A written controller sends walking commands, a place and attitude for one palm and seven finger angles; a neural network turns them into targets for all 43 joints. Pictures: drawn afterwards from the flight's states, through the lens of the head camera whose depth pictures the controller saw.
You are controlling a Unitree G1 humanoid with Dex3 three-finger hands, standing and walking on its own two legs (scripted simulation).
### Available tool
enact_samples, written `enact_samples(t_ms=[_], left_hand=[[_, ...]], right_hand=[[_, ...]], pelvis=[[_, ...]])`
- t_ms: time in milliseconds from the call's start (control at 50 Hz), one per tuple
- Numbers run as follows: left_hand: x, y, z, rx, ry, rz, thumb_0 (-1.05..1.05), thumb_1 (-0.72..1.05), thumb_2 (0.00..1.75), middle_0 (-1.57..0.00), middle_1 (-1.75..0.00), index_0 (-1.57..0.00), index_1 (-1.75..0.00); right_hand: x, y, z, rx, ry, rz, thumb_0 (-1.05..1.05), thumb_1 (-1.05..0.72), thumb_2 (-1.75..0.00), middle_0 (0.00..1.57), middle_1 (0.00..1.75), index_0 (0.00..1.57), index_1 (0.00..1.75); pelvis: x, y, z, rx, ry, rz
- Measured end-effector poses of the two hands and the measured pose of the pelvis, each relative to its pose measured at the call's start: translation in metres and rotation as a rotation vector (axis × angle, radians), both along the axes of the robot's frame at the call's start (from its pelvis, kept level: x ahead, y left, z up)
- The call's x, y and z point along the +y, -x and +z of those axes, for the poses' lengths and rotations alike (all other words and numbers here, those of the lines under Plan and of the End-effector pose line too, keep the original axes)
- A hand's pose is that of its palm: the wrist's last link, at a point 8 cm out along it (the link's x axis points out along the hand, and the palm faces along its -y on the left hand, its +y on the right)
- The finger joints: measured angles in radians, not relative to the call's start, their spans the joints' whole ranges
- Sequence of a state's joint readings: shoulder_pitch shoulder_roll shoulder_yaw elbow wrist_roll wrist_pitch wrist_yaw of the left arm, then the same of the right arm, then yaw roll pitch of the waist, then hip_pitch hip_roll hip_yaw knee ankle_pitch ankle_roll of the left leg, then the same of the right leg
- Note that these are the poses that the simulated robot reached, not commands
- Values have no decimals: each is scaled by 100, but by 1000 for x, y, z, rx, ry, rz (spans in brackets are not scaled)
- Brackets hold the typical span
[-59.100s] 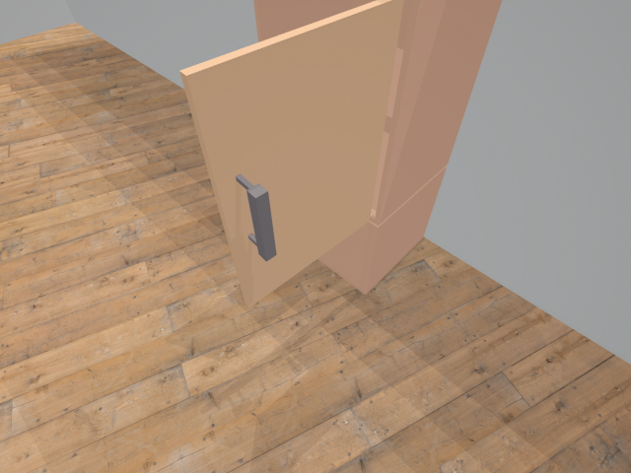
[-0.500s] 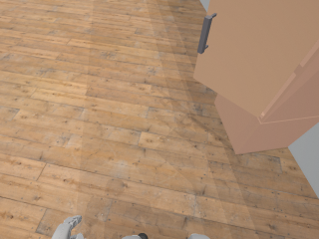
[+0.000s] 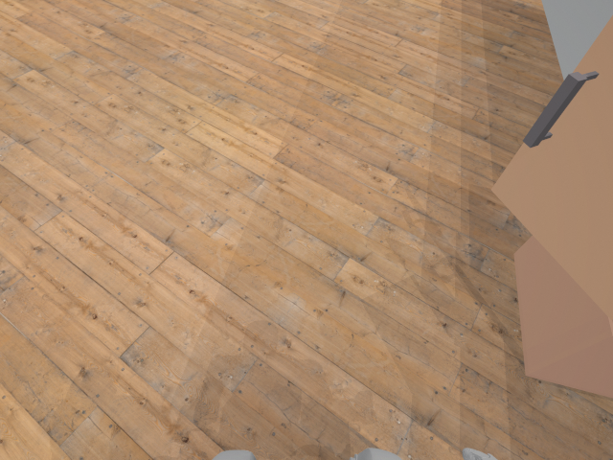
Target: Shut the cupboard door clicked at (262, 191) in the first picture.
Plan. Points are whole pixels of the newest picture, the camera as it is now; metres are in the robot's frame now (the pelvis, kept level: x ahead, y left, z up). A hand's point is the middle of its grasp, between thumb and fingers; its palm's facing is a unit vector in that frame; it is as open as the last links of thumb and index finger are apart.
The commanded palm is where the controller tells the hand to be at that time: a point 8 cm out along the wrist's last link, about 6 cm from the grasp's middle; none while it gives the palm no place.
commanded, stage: walk to a spot facing it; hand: left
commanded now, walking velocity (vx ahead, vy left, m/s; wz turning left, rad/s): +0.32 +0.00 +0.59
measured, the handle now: (559, 110) +0.81 -0.50 -0.01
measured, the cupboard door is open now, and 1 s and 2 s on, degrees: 38 38 38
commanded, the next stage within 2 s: turn to face it in 0.66 s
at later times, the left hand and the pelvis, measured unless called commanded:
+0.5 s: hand out of the picture +0.11 +0.14 -0.14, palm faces +0.37 -0.91 -0.19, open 7.4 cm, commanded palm none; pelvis +0.15 -0.03 +0.02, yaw +20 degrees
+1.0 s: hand (145, 344) +0.28 +0.28 -0.15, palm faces +0.48 -0.85 -0.21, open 7.4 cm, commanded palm none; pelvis +0.29 +0.06 +0.02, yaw +26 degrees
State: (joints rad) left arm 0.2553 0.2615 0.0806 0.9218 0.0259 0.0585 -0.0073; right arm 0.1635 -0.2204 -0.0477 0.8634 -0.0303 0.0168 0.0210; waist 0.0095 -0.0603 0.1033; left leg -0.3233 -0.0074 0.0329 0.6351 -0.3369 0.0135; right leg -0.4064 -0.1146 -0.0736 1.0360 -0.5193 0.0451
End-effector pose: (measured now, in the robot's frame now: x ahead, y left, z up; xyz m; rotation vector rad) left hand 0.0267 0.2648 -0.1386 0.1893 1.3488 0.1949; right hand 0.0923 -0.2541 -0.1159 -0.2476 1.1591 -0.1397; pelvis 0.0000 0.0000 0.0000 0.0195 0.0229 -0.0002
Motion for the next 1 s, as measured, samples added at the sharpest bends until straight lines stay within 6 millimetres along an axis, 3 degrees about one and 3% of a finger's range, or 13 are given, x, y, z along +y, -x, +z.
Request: enact_samples(t_ms=[80,180,240,280,380,460,520,600,700,760,860,920,1000], left_hand=[[-2,-22,16,-53,-3,21,1,91,90,-20,-30,-20,-29],[-16,-68,31,-159,-21,28,1,91,90,-20,-30,-20,-29],[-26,-90,31,-234,-52,44,1,91,90,-20,-30,-20,-29],[-34,-94,34,-255,-63,86,1,91,90,-20,-30,-20,-30],[-56,-82,36,-178,-34,195,1,91,90,-20,-30,-20,-30],[-75,-66,31,-101,16,289,1,91,90,-20,-30,-20,-30],[-87,-51,23,-36,56,370,1,91,90,-20,-30,-20,-30],[-94,-31,12,63,104,472,1,90,90,-20,-30,-20,-30],[-71,-24,-12,162,141,539,1,90,90,-20,-30,-20,-30],[-34,-51,-17,121,93,545,1,90,90,-20,-30,-20,-30],[26,-132,2,-86,0,517,1,91,90,-20,-30,-20,-29],[45,-176,16,-163,-25,486,1,91,90,-19,-30,-20,-29],[49,-223,23,-188,-15,438,1,91,90,-19,-30,-20,-29]], right_hand=[[4,-1,2,45,-18,20,1,-91,-89,20,30,20,30],[-7,-4,-10,129,-53,26,1,-91,-89,20,30,20,30],[-22,-19,-26,174,-65,41,1,-91,-89,20,30,20,30],[-28,-37,-29,197,-58,71,1,-91,-89,20,30,20,30],[-28,-110,-11,144,-56,142,1,-91,-89,20,30,20,30],[-9,-176,1,91,-58,230,1,-91,-89,19,30,19,30],[18,-229,5,57,-59,318,1,-92,-89,19,30,19,30],[68,-299,7,-4,-64,446,1,-92,-90,19,30,19,30],[130,-369,0,-154,-64,538,1,-91,-89,19,30,19,30],[143,-378,2,-154,-44,555,1,-91,-89,20,30,20,30],[145,-370,6,-50,-14,541,1,-91,-89,20,30,20,30],[144,-362,6,4,-20,498,1,-91,-89,20,30,20,30],[133,-358,3,56,-22,421,1,-93,-89,20,30,20,30]], pelvis=[[-5,-15,10,4,7,42],[-21,-43,11,-4,7,93],[-35,-65,0,-7,-2,139],[-40,-76,0,-14,2,177],[-42,-111,16,-7,-3,250],[-38,-138,22,-4,-3,318],[-30,-157,20,-9,4,366],[-11,-183,13,-18,12,416],[27,-215,-13,-29,29,452],[36,-227,-12,-36,18,472],[48,-249,5,-33,25,501],[55,-266,13,-34,27,495],[60,-292,17,-35,19,461]])
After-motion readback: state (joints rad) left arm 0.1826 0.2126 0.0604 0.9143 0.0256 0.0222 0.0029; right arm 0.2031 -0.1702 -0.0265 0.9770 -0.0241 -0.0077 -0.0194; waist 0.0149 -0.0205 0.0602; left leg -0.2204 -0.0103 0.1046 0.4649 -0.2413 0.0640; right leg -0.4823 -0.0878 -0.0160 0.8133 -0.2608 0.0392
